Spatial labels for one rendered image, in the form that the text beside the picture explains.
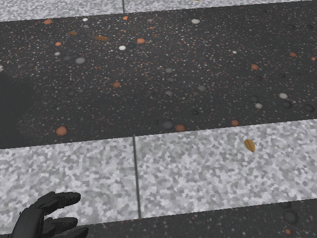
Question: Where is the left robot hand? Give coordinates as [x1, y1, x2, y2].
[7, 191, 89, 238]

